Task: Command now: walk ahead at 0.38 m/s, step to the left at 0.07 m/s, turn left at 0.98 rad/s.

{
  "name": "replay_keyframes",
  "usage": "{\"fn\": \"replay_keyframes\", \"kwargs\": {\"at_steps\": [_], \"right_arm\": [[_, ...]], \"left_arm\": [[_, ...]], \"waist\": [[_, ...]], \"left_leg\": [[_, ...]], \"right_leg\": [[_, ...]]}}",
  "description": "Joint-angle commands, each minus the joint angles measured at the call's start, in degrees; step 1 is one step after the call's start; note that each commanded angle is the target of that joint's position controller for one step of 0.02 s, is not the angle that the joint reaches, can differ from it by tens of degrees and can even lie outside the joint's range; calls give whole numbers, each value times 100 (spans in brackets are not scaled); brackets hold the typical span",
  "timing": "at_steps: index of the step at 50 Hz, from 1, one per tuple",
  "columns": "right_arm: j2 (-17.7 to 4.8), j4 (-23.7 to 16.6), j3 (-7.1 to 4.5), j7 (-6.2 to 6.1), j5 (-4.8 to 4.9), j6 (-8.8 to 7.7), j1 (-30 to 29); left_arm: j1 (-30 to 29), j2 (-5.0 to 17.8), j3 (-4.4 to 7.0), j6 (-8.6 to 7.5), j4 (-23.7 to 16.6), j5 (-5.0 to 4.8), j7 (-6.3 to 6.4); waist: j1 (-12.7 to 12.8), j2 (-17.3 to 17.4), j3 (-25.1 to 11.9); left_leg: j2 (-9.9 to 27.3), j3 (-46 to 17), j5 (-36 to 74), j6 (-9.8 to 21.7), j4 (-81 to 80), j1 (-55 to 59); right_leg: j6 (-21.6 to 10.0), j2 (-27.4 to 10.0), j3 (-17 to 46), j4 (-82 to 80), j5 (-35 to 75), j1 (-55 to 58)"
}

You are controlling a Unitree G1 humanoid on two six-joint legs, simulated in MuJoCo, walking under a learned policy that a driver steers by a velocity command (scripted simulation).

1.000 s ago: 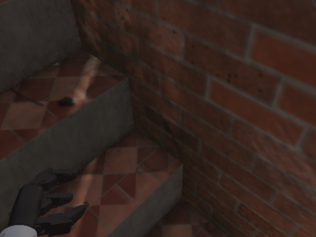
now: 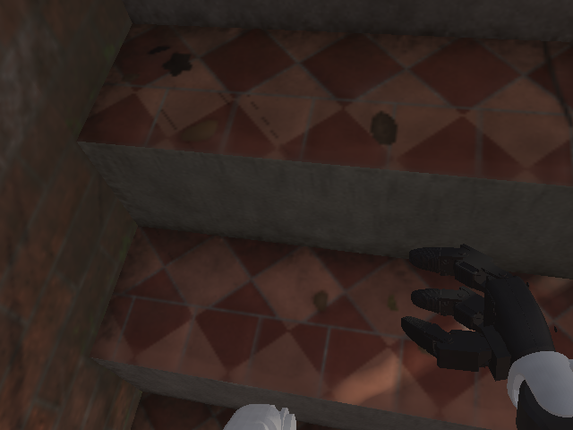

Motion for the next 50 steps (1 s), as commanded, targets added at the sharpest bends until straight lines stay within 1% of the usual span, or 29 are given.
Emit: {"fn": "replay_keyframes", "kwargs": {"at_steps": [1, 3, 4, 5, 7, 8, 10, 13, 15, 17, 18, 19, 20, 22, 24, 27, 29, 30, 31, 32, 33, 36, 38, 40, 43, 44, 46, 47, 50], "right_arm": [[-343, -548, 42, 13, -159, 303, 121], [-894, -114, -235, -143, 55, 602, 765], [-1181, 278, -426, -234, 157, 573, 1620], [-934, 923, -389, -304, 181, 539, 2208], [-832, 2042, -62, -393, -562, 170, 3111], [-1505, 2220, -386, -493, -1047, -52, 3360], [-1973, 2156, -706, -639, -693, 54, 4210], [-2597, 1771, -1067, -683, -88, -114, 3425], [-1862, 1272, -904, -802, 128, -130, 1754], [-1672, 965, -875, -787, 355, 137, 1192], [-1774, 632, -910, -640, 182, 58, 911], [-1250, 701, -791, -559, 48, 7, 818], [-689, 683, -582, -459, 365, -35, 1565], [-286, 369, -374, -317, 517, -263, 2261], [-335, -181, -143, -381, 135, -364, 1787], [-792, -1183, -163, -277, -193, 33, 306], [-1774, -982, -520, -382, -509, 113, 1446], [-1277, -878, -304, -290, -661, 39, 1156], [-1284, -646, -450, -427, -649, 42, 2160], [-1058, 99, -417, -435, -585, 60, 2827], [-775, 380, -315, -548, -593, -51, 2793], [-302, 878, -195, -846, -299, -395, 2383], [-1071, 935, -577, -880, -689, -619, 3062], [-1474, 1055, -822, -1108, -580, -820, 3955], [-1165, 167, -627, -1320, 28, -415, 901], [-1128, 395, -479, -1123, -194, -235, 1259], [-540, 387, -207, -630, -301, -84, 1039], [-296, 462, -226, -544, -161, 117, 2103], [-553, 851, -332, -391, -359, 85, 3057]], "left_arm": [[-1318, 1311, 268, -31, -1269, -184, 398], [-877, 1559, 323, -17, -1476, -227, 370], [-1041, 1651, 319, -75, -1625, -275, 303], [-1347, 1113, 275, -272, -2034, -411, 100], [-2167, -81, -165, -942, -2819, -597, -127], [-2412, -109, -257, -1005, -3179, -394, -270], [-2951, 125, -592, -1106, -3264, -54, -520], [-2904, -148, -843, -906, -3444, 73, -499], [-2934, -303, -976, -767, -3735, 33, -758], [-1394, -117, -634, -619, -2766, -139, -876], [342, 983, -85, -606, -1877, -260, -730], [590, 243, -98, -364, -958, -412, -716], [-397, -224, -420, -196, -347, -221, -865], [-401, 188, -214, -79, 110, 54, -1071], [-910, 989, 228, -38, -109, -48, -826], [-1884, 821, 285, -432, -743, -360, -224], [-955, 1718, 522, -433, -919, -388, -177], [-210, 1449, 524, -475, -919, -486, -244], [-767, 1966, 668, -491, -918, -687, -282], [-1676, 1816, 601, -408, -986, -771, -320], [-2156, 1290, 585, -550, -1517, -831, -296], [-2132, 710, 276, -453, -2489, -560, -492], [-2981, 714, 130, -552, -2811, -365, -556], [-3253, 202, -176, -587, -3233, -411, -696], [191, 529, 22, -368, -1809, -376, -1076], [786, 465, 78, -163, -1031, -366, -1130], [185, 107, 86, -67, -1098, -272, -994], [-1469, 561, 22, -113, -1549, -98, -844], [-1261, 970, 66, 117, -1640, -117, -595]], "waist": [[-836, -582, -2350], [-839, -756, -2386], [-1275, 201, -1987], [-1211, 2128, -703], [-737, 3009, 599], [-731, 1654, -681], [-1301, -752, -2374], [-552, 91, -2608], [360, -179, -2387], [921, -83, -2374], [1510, -1497, -2402], [1068, -1820, -495], [-47, -1928, 900], [-859, -2559, 256], [-423, -2977, -1981], [-1056, -1786, -130], [-1517, -1760, -1660], [-949, -1336, -1704], [-1824, -957, -2072], [-1875, 1364, -2657], [-1520, 1106, -2871], [-599, 202, -1338], [-1367, 400, -555], [-1591, -429, -1080], [881, -1612, -1454], [997, -2206, -1385], [858, -625, -890], [-289, -794, -736], [-133, -344, -1224]], "left_leg": [[294, 132, 1015, 234, -3976, 2072], [21, 328, 260, 502, -6981, 4301], [95, 189, 1851, 1024, -8587, 4787], [815, -678, 5507, 1728, -11127, 5880], [1915, -919, 9121, 1960, -10971, 7616], [2688, -1874, 12169, 2108, -8360, 10278], [2662, -2349, 11114, 2075, -7579, 12674], [1943, -3226, 8802, 2145, -8147, 11396], [1518, -3014, 7265, 1565, -8780, 7733], [1034, -2480, 8511, 1092, -8283, 4086], [275, -2161, 6084, 335, -5089, 2282], [-634, -1386, -594, 87, -3235, 664], [-1140, -1064, -2872, 277, -1159, -1008], [-1536, 243, -4703, 298, 1085, -3608], [231, 506, -2842, -107, 196, -2095], [14, 1210, -2356, 112, -3814, 1008], [-757, 1183, -2765, 807, -5000, 3027], [-657, 549, -2774, 1297, -5572, 4338], [-5, -538, -1284, 1631, -6662, 5303], [1326, -3059, 1870, 2459, -7402, 6250], [1884, -4053, 2220, 2812, -7852, 6091], [2231, -2355, 4548, 1988, -7797, 6085], [2447, -2530, 8686, 1989, -6600, 8645], [2691, -2770, 8142, 1761, -6732, 8850], [1696, -1017, 6171, 1088, -5844, 2498], [875, 88, 1662, 940, -5442, 966], [410, 252, -616, 638, -3962, 677], [213, -56, -566, 183, -2957, 582], [86, -644, -201, -317, 2078, -1033]], "right_leg": [[672, -1708, 742, -37, 10494, 1055], [494, -1408, 896, 1731, 9317, -267], [741, -534, 477, 3880, 7149, -630], [1144, 206, 391, 6387, 27, -2835], [1472, 704, 696, 14098, -3929, -7606], [1546, 638, 1468, 15070, -4637, -10005], [1347, 72, 1089, 14402, -4139, -11208], [1341, -802, 1887, 10101, -3698, -8796], [872, -951, 2148, 4870, -4691, -5028], [-61, -670, 2280, 504, -826, 285], [-729, -1588, 4013, -718, 2099, 2744], [-739, -1573, 3250, -3211, 3048, 3040], [-327, -1836, 2236, -3974, 5048, 2753], [403, -1843, 845, 213, 13309, 4686], [129, -1782, 1399, -300, 9860, 4070], [788, -1326, 1149, -1334, 12268, 16], [452, -1331, 2010, -195, 15446, 765], [1050, -1008, 1939, 677, 15488, -314], [1189, -693, 2282, 2063, 13011, -922], [1558, 132, 2502, 5793, 4348, -1917], [1587, 284, 2388, 8722, 677, -2643], [1398, -259, 1942, 10829, -1939, -5294], [2101, 171, 2027, 9326, -4745, -7279], [1826, -241, 2619, 7550, -4942, -7188], [430, -779, 2377, 1559, -577, -134], [78, -52, 1025, 536, 3412, 2016], [-291, -678, 1502, 126, 3699, 1809], [-605, -1178, 2435, 290, 5161, 1373], [-778, -2121, 3110, 63, 6087, 1544]]}}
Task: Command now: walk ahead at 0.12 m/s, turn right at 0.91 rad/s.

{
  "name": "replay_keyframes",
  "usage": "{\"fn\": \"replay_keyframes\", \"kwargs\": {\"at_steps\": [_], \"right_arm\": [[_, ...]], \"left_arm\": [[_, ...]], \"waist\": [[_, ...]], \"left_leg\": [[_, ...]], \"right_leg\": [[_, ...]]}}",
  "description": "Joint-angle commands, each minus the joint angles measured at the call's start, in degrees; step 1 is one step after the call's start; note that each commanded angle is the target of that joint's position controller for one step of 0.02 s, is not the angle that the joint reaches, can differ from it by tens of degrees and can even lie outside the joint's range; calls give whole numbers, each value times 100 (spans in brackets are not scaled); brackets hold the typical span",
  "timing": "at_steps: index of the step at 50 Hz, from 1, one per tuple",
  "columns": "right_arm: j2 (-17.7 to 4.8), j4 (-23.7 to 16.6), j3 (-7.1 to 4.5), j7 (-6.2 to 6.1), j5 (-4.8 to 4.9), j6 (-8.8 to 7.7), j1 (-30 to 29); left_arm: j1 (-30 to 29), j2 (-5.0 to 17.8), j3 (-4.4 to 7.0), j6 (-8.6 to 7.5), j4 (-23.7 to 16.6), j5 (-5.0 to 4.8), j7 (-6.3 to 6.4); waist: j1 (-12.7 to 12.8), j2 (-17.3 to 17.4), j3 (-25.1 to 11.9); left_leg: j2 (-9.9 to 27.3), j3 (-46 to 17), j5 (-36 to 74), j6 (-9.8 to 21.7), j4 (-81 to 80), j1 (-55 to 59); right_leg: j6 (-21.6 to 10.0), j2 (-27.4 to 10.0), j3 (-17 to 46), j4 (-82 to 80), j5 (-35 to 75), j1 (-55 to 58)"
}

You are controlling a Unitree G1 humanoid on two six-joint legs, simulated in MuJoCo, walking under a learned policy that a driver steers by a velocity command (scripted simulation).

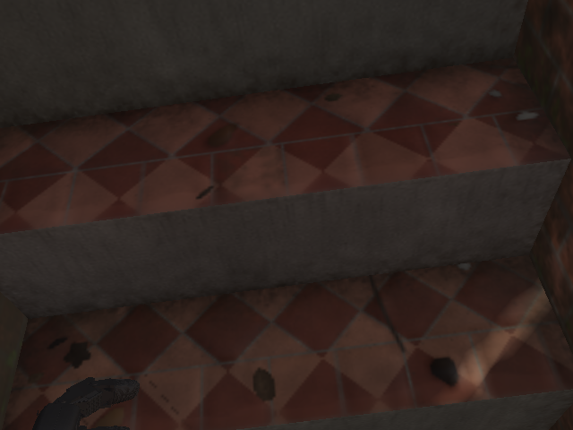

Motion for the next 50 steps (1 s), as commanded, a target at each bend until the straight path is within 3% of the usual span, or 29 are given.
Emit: {"fn": "replay_keyframes", "kwargs": {"at_steps": [1, 3, 4, 6, 8, 10, 15, 16, 17, 18, 21, 22, 24, 26, 28, 29, 30, 31, 32, 35, 37, 39, 42, 45, 46, 47, 48, 49, 50], "right_arm": [[702, -142, 245, 268, -40, -60, 348], [842, -297, 376, 200, 261, -86, -369], [576, -494, 421, 147, 188, -161, -709], [332, -691, 426, 36, -39, -201, -1193], [287, -411, 419, 58, -74, -238, -780], [580, -243, 380, 11, 91, -123, -953], [252, 415, -18, -69, 119, 256, -3], [13, 525, -151, -174, -3, 303, -787], [1017, 161, 96, -286, 86, 523, -681], [1281, 302, 163, -258, 128, 613, -152], [786, 111, 167, -221, -183, 516, -358], [579, 93, 140, -158, -31, 464, -427], [146, -105, 15, -159, 274, 569, -1113], [484, -488, 151, -195, 243, 687, -1170], [824, -727, 352, -83, 271, 516, -1487], [1108, -733, 457, -12, 238, 453, -962], [1147, -696, 447, 103, 144, 432, -234], [702, -296, 260, 222, 351, 400, 349], [640, -250, 183, 252, 438, 342, 331], [920, -533, 323, 236, 232, 377, -156], [850, -580, 384, 499, 290, 210, -258], [926, -392, 473, 467, 456, 42, 33], [1073, -51, 638, 430, 428, 228, 566], [1321, 395, 703, 189, 329, 438, 112], [1456, 641, 711, 142, 169, 498, 329], [1613, 490, 781, 97, -50, 423, -472], [1305, 67, 642, 113, -106, 261, -996], [1546, 248, 596, 130, -28, 214, -96], [1727, 255, 673, 100, -77, 195, 47]], "left_arm": [[991, 904, 215, 247, 57, -117, 59], [667, 894, 183, 317, -114, 10, 175], [689, 954, 258, 341, -336, 156, 262], [638, 1105, 336, 407, -604, 67, 417], [142, 1380, 545, 567, -951, 96, 302], [49, 1308, 546, 560, -1144, 71, 289], [173, 1101, 385, 313, -1112, -460, 524], [1359, 850, 402, 291, -1020, -264, 451], [782, 770, 302, 138, -383, -252, 441], [523, 718, 304, 56, -406, -445, 362], [854, 127, 179, -205, -379, -354, 188], [1497, 296, 170, -184, -202, -278, 194], [1790, 466, -10, -155, -255, -266, 165], [965, 227, -48, 28, -445, -320, 196], [1780, 551, 234, 138, -173, -244, 193], [1720, 623, 260, 118, -115, -196, 94], [1437, 768, 141, 43, -362, -81, 161], [2073, 1287, 338, -16, -285, -68, 326], [2155, 947, 209, -119, -46, -14, 390], [1399, 721, 64, -158, -216, 138, 645], [1045, 68, -174, -210, -217, 222, 648], [1284, 128, -308, -167, -5, 259, 526], [-153, 407, -229, -133, -66, 173, 188], [302, 123, -194, -195, 198, -56, 22], [553, -36, -202, -171, 329, -212, 124], [1356, -188, -158, -12, 529, -302, 149], [1638, 223, -19, 158, 526, -311, 133], [1056, 331, 36, 204, 535, -349, 104], [870, 113, 9, 266, 440, -590, 94]], "waist": [[197, -729, -344], [216, -949, -14], [504, -811, -424], [580, -186, -1219], [315, -369, -1884], [310, -832, -1572], [-84, -2311, -1106], [966, 112, -2020], [-16, -445, -1668], [-240, -1187, -911], [46, 436, -934], [309, 585, -1109], [869, 910, -627], [362, 702, -420], [800, 46, -375], [576, -1024, -265], [185, -2415, -802], [581, -2564, -1414], [553, -1390, -864], [22, -128, 54], [-172, -356, -259], [-225, -1247, -681], [-1180, -1382, -182], [-434, -2021, 15], [-302, -2337, 76], [455, -1993, 276], [529, -1544, 248], [-166, -1506, -146], [-142, -1463, -232]], "left_leg": [[-382, 41, -285, -306, 3894, -3225], [-264, -3, -966, -370, 4526, -3795], [45, -212, -821, -476, 3808, -3560], [357, -381, -156, -534, 1879, -2867], [468, -284, 614, -431, -922, -965], [204, 212, 1210, -293, -1961, 319], [-360, -28, 1434, 3, -8180, 2211], [-278, -49, 3367, 372, -6329, 4463], [-900, 326, 2916, 839, -6960, 4136], [-619, 299, 2655, 875, -8107, 4112], [1814, -919, 8634, 2096, -7669, 5221], [1969, -878, 8341, 2270, -7558, 5387], [1134, -324, 4881, 1700, -7924, 4745], [862, -307, 3135, 1720, -8546, 3045], [615, -2, 2551, 1540, -7370, 2601], [281, 283, 572, 1157, -5987, 2445], [-10, 196, -343, 518, -3646, 1774], [-522, -183, -414, 150, -1126, 1465], [-799, -722, -5, -45, 953, 933], [-1064, -863, 1617, -39, 3104, -1022], [-1126, -749, 2470, 66, 3869, -1066], [-1005, -378, 2668, 221, 3889, -806], [-575, 405, 2446, 594, -1250, 2237], [-279, 1059, 1435, 821, -4705, 2831], [-341, 1258, 753, 915, -5857, 2735], [-588, 1261, 282, 878, -6377, 2269], [-640, 284, -190, 977, -5506, 1917], [-487, 368, -50, 1111, -5620, 2167], [-443, -385, -1470, 1275, -5858, 1708]], "right_leg": [[-492, -1646, 1389, -783, 4569, 2224], [-418, -1689, 1005, -1084, 5016, 1925], [-570, -1697, 1456, -1075, 5504, 2344], [-693, -1675, 2080, -1009, 5505, 2812], [-473, -1315, 1705, -832, 5941, 2460], [-569, -1423, 1726, -1454, 5647, 1063], [329, -897, 1790, -898, 5160, 2182], [720, -217, 1038, -24, 5800, 174], [627, -163, 905, 151, 4146, -524], [530, -309, 1056, -90, 2439, -606], [1236, 783, 385, 5608, -3324, -2912], [1361, 553, 617, 7021, -3415, -3418], [1357, -425, 277, 3730, -2029, -2970], [926, -769, -99, 1106, -1209, -309], [486, -561, -205, -1030, -86, 1306], [516, -547, 380, -1667, 212, 1231], [293, -1841, 2575, -1517, 1533, 1168], [-614, -2754, 4541, -2553, -108, 647], [-795, -2658, 4644, -2928, -1833, 137], [-616, -1767, 2535, -1605, -1811, 20], [-426, -1474, 1753, -1028, -1829, -185], [-476, -1617, 1390, -1558, -1882, -147], [-92, -1057, -339, -2159, -1734, -2547], [-404, -1354, -333, -2182, -1027, -1617], [-372, -1481, 96, -2151, -710, -953], [-150, -1235, 138, -2420, -169, -386], [328, -795, -303, -2418, 230, -236], [392, -849, -533, -2047, 417, 17], [487, -909, -560, -1668, 794, 432]]}}
Over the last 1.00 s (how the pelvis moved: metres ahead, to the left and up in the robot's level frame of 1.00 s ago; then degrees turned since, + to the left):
0.17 -0.06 0.24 -13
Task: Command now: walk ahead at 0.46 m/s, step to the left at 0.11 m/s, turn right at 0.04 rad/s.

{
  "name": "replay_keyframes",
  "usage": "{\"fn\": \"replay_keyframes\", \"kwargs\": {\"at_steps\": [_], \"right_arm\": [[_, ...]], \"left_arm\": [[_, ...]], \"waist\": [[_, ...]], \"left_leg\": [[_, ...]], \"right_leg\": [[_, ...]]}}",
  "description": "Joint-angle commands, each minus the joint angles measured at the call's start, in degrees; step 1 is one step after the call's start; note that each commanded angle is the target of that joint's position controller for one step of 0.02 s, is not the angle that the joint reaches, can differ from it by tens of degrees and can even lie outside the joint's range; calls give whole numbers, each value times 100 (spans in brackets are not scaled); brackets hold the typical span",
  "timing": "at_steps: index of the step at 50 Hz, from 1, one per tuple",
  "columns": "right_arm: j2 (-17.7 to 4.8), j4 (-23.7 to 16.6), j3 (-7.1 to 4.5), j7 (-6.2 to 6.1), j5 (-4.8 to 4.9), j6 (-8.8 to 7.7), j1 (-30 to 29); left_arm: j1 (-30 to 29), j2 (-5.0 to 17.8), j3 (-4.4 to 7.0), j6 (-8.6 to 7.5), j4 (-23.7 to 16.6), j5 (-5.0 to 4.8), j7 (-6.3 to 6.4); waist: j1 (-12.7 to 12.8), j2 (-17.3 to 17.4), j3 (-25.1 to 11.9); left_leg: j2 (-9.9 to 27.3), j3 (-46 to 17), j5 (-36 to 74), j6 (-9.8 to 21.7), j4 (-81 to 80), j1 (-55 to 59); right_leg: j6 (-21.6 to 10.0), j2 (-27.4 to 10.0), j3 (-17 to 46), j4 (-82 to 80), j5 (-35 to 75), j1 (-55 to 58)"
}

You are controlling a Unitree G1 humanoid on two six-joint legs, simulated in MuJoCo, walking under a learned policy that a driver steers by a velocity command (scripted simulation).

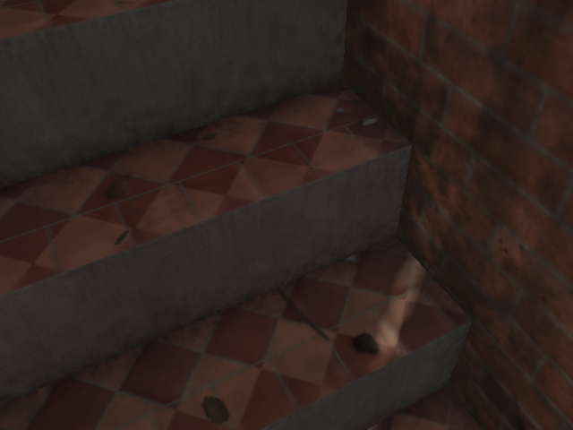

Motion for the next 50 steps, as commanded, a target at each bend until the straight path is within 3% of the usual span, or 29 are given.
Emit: {"fn": "replay_keyframes", "kwargs": {"at_steps": [1, 3, 4, 5, 6, 7, 10, 11, 13, 15, 16, 17, 18, 20, 22, 24, 28, 29, 30, 31, 33, 35, 36, 37, 38, 41, 43, 46, 50], "right_arm": [[-442, -11, -188, 26, -44, -232, 1206], [-235, 270, -152, -26, -62, -424, 1188], [-422, 331, -179, -16, -58, -518, 1099], [-1601, 728, -548, -244, 265, -610, 1666], [-2010, -249, -641, -156, 372, -665, 661], [-1805, -634, -683, -233, 463, -567, -674], [-1243, -486, -451, -272, 155, -30, 859], [-1259, -563, -435, -329, 160, -50, 636], [-1062, -424, -357, -229, 196, -99, 744], [-912, -312, -267, -9, 196, -311, 237], [-692, -538, -155, 103, 145, -454, -126], [-622, -328, -153, 89, 204, -653, 500], [-953, 152, -292, 100, 426, -716, 1063], [-512, 2, -234, 103, 366, -814, 227], [69, -552, 57, 183, 216, -882, -794], [198, -791, 207, 389, 310, -798, -1025], [258, -1160, 499, 113, 449, -470, -1182], [244, -1136, 512, 36, 346, -467, -1530], [-155, -1414, 365, 24, -11, -226, -1632], [-115, -1403, 373, 63, -35, -94, -1603], [142, -1481, 424, 128, 275, 41, -2055], [338, -1721, 486, 118, 346, 36, -2767], [459, -1769, 632, 169, 309, -16, -3002], [806, -1879, 784, 220, 332, -97, -3353], [884, -1647, 768, 99, 300, -91, -2982], [265, -655, 364, -133, 155, -135, -1278], [208, -201, 268, -186, -94, 115, -674], [-1, -329, 121, -345, 107, 421, -2092], [347, -267, 173, -364, 140, 134, -2707]], "left_arm": [[-798, 603, 224, -18, -353, -190, -74], [-1141, -406, -41, -140, -552, -122, -203], [-968, -620, -76, -188, -659, 32, -277], [-964, -602, -66, -56, -1269, 311, -573], [1379, -332, 52, -210, -321, -109, -334], [919, 272, 95, -156, -552, -460, -194], [-1903, 131, -42, -149, -1210, -51, -122], [-1504, -69, -92, -191, -1023, -232, -145], [-545, -176, 13, -239, -683, -317, -141], [969, 335, 293, -337, -243, -118, -76], [1556, 699, 398, -431, -33, 72, -44], [2292, 1345, 646, -349, 244, 226, 22], [2847, 1022, 615, -381, 489, 180, 101], [2430, 674, 427, -459, 718, 419, 123], [2527, 232, 294, -575, 1009, 632, -110], [2795, -226, 130, -633, 1270, 626, -122], [1973, 134, -81, -653, 1302, 488, 34], [2544, -11, -136, -634, 1440, 400, 69], [2970, 749, 17, -531, 1380, 488, 257], [3042, 1158, 159, -462, 1310, 506, 417], [3025, 1233, 189, -354, 1017, 568, 636], [2758, 1115, 177, -190, 798, 554, 766], [2280, 952, 167, -107, 645, 508, 707], [2673, 746, 130, -80, 921, 206, 679], [3135, 988, 239, -60, 1187, 92, 562], [3912, 1344, 421, -304, 1649, 167, 107], [2882, 1331, 423, -269, 1518, 166, 2], [2744, -63, 50, 160, 1338, 336, -53], [3273, -159, 25, 364, 1493, 510, 11]], "waist": [[-676, -96, -92], [-383, 871, 212], [-105, 1473, -123], [318, 638, -16], [826, 3020, -1476], [820, 2776, 36], [-602, 1341, 1091], [-435, 1348, 1204], [-104, 1916, 793], [854, 1919, 261], [1100, 1042, 36], [1004, -828, -637], [1183, -1257, -1042], [946, 35, -151], [889, 318, 195], [813, 76, -166], [68, 11, 568], [399, 460, 421], [410, 843, 353], [333, 623, 4], [511, 129, -368], [601, -248, -220], [506, -43, -175], [545, -64, -232], [639, -735, -136], [570, -754, -1417], [206, -434, -1498], [907, 1238, 0], [1256, 1250, 711]], "left_leg": [[164, -372, 60, 318, -1398, 910], [253, -712, 316, 431, -3458, 1566], [1040, -1966, 1726, 775, -3459, 2361], [2501, -3815, 5972, -302, -2546, 2830], [2600, -4450, 595, 1987, -3732, 2444], [2156, -4737, -4101, 1778, -4238, 820], [1636, -4245, -3182, 1441, -4812, 1116], [1309, -3376, -2480, 1328, -4755, 665], [1183, -2643, -1057, 1384, -4431, 479], [992, -2017, 1251, 1123, -2893, 843], [879, -1720, 2258, 776, -1319, -149], [470, -1155, 1020, 376, 445, -1577], [62, -1407, 141, -125, 3261, -1728], [-530, -1910, 642, -488, 7211, -3653], [-511, -1712, 663, -321, 8108, -5169], [-441, -1396, 328, -183, 8752, -5408], [-27, -1510, 495, -114, 8643, -5436], [-15, -1206, 781, -113, 8034, -5459], [-357, -1374, 581, -359, 8115, -5203], [-223, -1341, 230, -555, 7467, -5352], [-49, -1358, 185, -783, 7070, -5427], [401, -1425, -569, -769, 6549, -5394], [557, -462, -825, -653, 4550, -3946], [381, 327, -1662, -314, 3249, -2410], [156, 333, -2677, -243, 3509, -1757], [-247, -49, -1877, 100, 2936, -616], [-296, -615, -1353, 115, 1984, -433], [398, -2946, -4298, 672, -170, -2743], [443, -3173, -3765, 515, -184, -3802]], "right_leg": [[-346, 286, -600, 130, 246, -453], [-204, 365, -651, 2141, -947, -1517], [134, 411, -475, 4298, -1743, -2700], [551, 349, 536, 7377, -1533, -4258], [663, 321, 1089, 7536, -1898, -3088], [725, 13, 1177, 6104, -930, -3471], [635, 581, -189, 3509, -2229, -3116], [503, 673, -542, 2660, -1967, -2060], [219, 904, -478, 934, -1921, -183], [-54, 739, -223, -396, -817, 1113], [-76, 234, 772, -503, 241, 2196], [-424, -860, 2814, -1066, 396, 3235], [-913, -1555, 4250, -1499, 46, 2985], [-1103, -1037, 2837, -752, 2024, 2877], [-1125, -207, 1379, -47, 2399, 2966], [-1059, -228, 1300, -307, 1918, 2972], [-770, -697, 963, -1453, 484, 589], [-556, -291, 876, -1101, 1604, 1115], [-307, -600, 1177, -505, 5281, 1457], [-204, -702, 973, -481, 5923, 1924], [-359, -801, 846, -731, 5560, 2341], [-585, -1018, 704, -1368, 4813, 2238], [-516, -754, 119, -2061, 4979, 1320], [-685, -475, -100, -2856, 3329, 239], [-912, -615, -104, -2774, 4736, 411], [-1089, -582, -468, -1379, 9553, 1459], [-1130, -467, -770, -1036, 7314, 1326], [-702, 376, -741, -91, 1511, 1157], [-637, 314, -190, 142, 950, 1099]]}}
Over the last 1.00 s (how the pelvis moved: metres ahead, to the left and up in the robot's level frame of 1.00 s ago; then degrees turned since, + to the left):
-0.04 0.13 0.01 -19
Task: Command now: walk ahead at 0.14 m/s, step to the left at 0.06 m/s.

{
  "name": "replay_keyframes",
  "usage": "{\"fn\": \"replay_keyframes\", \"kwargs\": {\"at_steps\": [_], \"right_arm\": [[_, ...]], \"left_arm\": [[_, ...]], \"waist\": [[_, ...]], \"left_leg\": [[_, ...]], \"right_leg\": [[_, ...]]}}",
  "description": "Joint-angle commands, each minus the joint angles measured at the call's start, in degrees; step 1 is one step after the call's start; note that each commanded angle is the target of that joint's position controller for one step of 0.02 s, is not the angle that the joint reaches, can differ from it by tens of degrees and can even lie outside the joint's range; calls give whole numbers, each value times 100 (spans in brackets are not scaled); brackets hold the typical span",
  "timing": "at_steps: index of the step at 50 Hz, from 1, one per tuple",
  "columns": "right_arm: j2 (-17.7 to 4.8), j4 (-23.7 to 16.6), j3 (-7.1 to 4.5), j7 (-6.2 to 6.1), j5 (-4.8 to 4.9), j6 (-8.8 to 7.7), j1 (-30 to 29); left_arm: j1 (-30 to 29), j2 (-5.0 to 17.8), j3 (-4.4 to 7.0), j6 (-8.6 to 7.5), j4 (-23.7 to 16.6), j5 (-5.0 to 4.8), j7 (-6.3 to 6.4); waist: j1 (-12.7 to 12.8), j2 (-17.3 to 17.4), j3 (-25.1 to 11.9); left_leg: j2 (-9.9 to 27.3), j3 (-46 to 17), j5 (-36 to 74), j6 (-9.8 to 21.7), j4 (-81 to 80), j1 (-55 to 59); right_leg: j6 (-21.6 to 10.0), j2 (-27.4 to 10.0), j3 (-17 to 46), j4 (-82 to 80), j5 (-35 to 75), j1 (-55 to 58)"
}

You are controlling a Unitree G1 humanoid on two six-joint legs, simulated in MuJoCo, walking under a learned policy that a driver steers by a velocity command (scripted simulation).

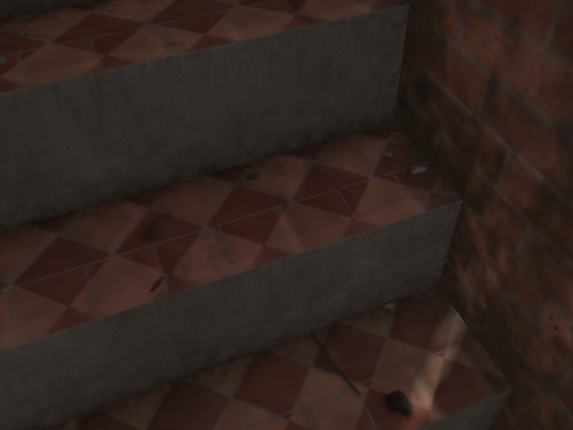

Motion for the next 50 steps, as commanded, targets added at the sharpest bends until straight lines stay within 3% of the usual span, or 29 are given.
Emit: {"fn": "replay_keyframes", "kwargs": {"at_steps": [1, 3, 4, 6, 8, 9, 10, 11, 12, 14, 15, 16, 18, 19, 22, 23, 24, 26, 27, 28, 29, 30, 31, 33, 35, 42, 45, 46, 50], "right_arm": [[267, -447, 52, -76, -5, -243, -1450], [175, -381, 5, -124, -32, -228, -1199], [202, -355, 26, -157, 59, -186, -1289], [306, -329, 15, -229, 68, -197, -476], [378, -248, -53, -266, -4, -269, -192], [456, 45, -38, -368, 43, -313, 153], [287, 218, -99, -475, 141, -271, 152], [226, 267, -187, -529, 216, -259, -180], [642, 353, -149, -576, 221, -221, -365], [492, 248, -134, -540, 297, -239, -594], [394, 226, -208, -487, 239, -300, -673], [214, 545, -260, -424, 288, -330, 129], [107, 648, -331, -309, 283, -424, 506], [-38, 794, -382, -208, 214, -460, 689], [39, 655, -248, -48, 12, -470, 350], [55, 644, -158, -25, 9, -390, -61], [43, 747, -186, 28, 72, -304, -262], [15, 945, -210, -3, 137, -198, 33], [17, 1111, -169, 8, 10, -212, 132], [-355, 1160, -218, 20, -87, -302, 360], [-780, 1235, -278, 60, -115, -313, 634], [-781, 928, -327, 75, -158, -342, 225], [-511, 823, -262, 81, -185, -391, -170], [-655, 856, -334, 109, -175, -426, 209], [-763, 900, -325, 141, -136, -431, 178], [-745, 1058, -382, 176, -143, -529, 722], [-740, 1076, -377, 200, -139, -538, 724], [-810, 1058, -404, 209, -46, -527, 661], [-808, 1113, -403, 242, -59, -533, 764]], "left_arm": [[1106, -285, -88, 184, 189, 165, -31], [927, -212, -104, 238, 223, 149, -107], [1171, -316, -97, 173, 243, 143, -102], [877, 13, -24, 72, 360, 135, -203], [547, 287, 38, 67, 312, 144, -291], [379, 540, 167, 98, 317, 111, -387], [0, 589, 205, 121, 210, 101, -388], [-139, 338, 146, 129, 125, 106, -287], [-621, 206, -31, 211, -142, 213, -101], [-736, 385, -93, 186, -340, 33, 248], [-410, 62, -225, 51, -320, 44, 405], [-367, 159, -244, -65, -410, 23, 484], [-467, 326, -246, -244, -632, 101, 589], [-693, 101, -274, -351, -692, 60, 595], [-1681, 223, -134, -298, -1035, -29, 527], [-1789, 188, -81, -223, -1097, -40, 519], [-1594, 70, -88, -162, -1099, -123, 457], [-888, 78, 1, -161, -1117, -266, 266], [-512, -375, -79, -267, -1024, -334, 119], [-70, -452, -82, -333, -742, -367, -34], [-180, -363, -31, -420, -717, -318, -261], [43, -263, -5, -412, -569, -310, -325], [-266, -308, -30, -373, -604, -250, -343], [-1604, -54, -18, -167, -900, -193, -313], [-1261, -143, -6, -44, -905, -148, -268], [-911, -245, 65, -117, -705, -239, -203], [-836, -195, 84, -148, -662, -228, -187], [-982, -158, 90, -175, -743, -198, -202], [-811, -173, 83, -198, -709, -207, -211]], "waist": [[494, 982, 553], [257, 852, 281], [498, 1029, 180], [-42, 273, -227], [-358, -7, -676], [-382, -341, -698], [-297, -828, -451], [-187, -651, -34], [-349, -591, 258], [-231, -458, 897], [28, -303, 538], [21, 440, 75], [125, 546, -472], [60, 723, -522], [-341, 156, -291], [-250, 6, 124], [-32, -515, 443], [113, -950, 466], [337, -771, 87], [455, -18, -641], [346, 1159, -930], [369, 1690, -959], [467, 1496, -699], [-129, 442, -46], [117, 447, 88], [-22, 261, 357], [-9, 226, 389], [-36, 262, 348], [-7, 235, 252]], "left_leg": [[637, -2643, -1132, 633, -2927, -1247], [624, -2509, -873, 489, -2491, -826], [798, -2411, -651, 476, -2101, -525], [572, -1506, 374, 128, -804, 314], [448, -863, 798, -256, 681, 249], [426, -515, 528, -406, 1053, 371], [351, -311, 219, -530, 1844, 306], [305, -381, 147, -553, 2096, 17], [345, -362, 36, -750, 3214, -9], [570, -725, -258, -752, 2501, -1427], [643, -1055, 280, -775, 3370, -1514], [544, -948, 1443, -918, 3493, -1305], [562, -1259, 2313, -972, 3826, -684], [563, -1194, 2916, -1032, 3044, -183], [915, -608, 3977, -760, -1188, 1564], [816, -102, 3363, -638, -3379, 2306], [479, 542, 2183, -558, -4247, 2358], [350, 582, 1890, -186, -6374, 2852], [684, 19, 2972, 18, -6934, 3160], [1303, -955, 5524, 287, -6847, 4342], [1764, -1277, 8416, 812, -5932, 5305], [2089, -1366, 7658, 1223, -6002, 4465], [1758, -1242, 6228, 953, -6129, 3848], [1153, -910, 4395, 343, -6437, 3831], [1125, -943, 4308, 333, -6589, 3596], [1019, -902, 2674, 308, -6993, 3552], [984, -906, 2617, 304, -7048, 3517], [1022, -934, 2860, 385, -6999, 3519], [1005, -905, 3114, 401, -6965, 3551]], "right_leg": [[134, -72, 213, 145, 197, 464], [300, -60, -14, -203, 229, 425], [340, -67, 91, -360, 265, 269], [289, -256, 168, -1173, 525, -74], [286, -644, 251, -1190, 1502, 224], [8, -1001, 513, -1417, 1204, -56], [-410, -1349, 928, -1798, -12, -674], [-438, -1375, 926, -1983, -742, -813], [-440, -1422, 1027, -2167, -1157, -1091], [-32, -1059, 958, -1958, -1638, -91], [-233, -1124, 1064, -1576, -734, 325], [-467, -1054, 1046, -1120, -166, 793], [-868, -1182, 1456, -946, 714, 1116], [-964, -1010, 1358, -719, 707, 1003], [-463, -480, 722, -911, -593, 210], [-273, -307, 440, -1074, -734, -389], [-202, -632, 721, -1133, -640, -539], [-35, -580, 933, -730, -213, -111], [-15, -464, 850, -132, 91, 139], [237, -153, 506, 751, -766, -364], [563, -19, 471, 1215, -2543, -1342], [795, -162, 516, 1251, -2418, -851], [822, -230, 582, 632, -1835, -455], [782, 33, 423, -30, -1398, -768], [778, -50, 438, -201, -1309, -463], [678, -62, 470, -502, -1696, -450], [677, -70, 472, -557, -1681, -373], [670, -35, 451, -426, -1611, -388], [650, -52, 474, -452, -1593, -278]]}}
Over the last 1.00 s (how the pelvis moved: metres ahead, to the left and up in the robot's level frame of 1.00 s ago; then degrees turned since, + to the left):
0.08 -0.01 0.05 -2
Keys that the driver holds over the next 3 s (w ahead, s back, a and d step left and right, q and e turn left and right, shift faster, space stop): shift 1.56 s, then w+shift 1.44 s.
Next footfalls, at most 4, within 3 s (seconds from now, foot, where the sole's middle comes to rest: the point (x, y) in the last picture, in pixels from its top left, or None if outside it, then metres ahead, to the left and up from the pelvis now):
0.56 left None -0.09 0.13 -0.84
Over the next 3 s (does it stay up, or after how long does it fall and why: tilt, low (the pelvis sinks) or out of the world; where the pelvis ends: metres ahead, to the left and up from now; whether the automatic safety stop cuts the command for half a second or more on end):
stays up -0.05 0.01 -0.06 its command is cut before an obstacle after 1.6 s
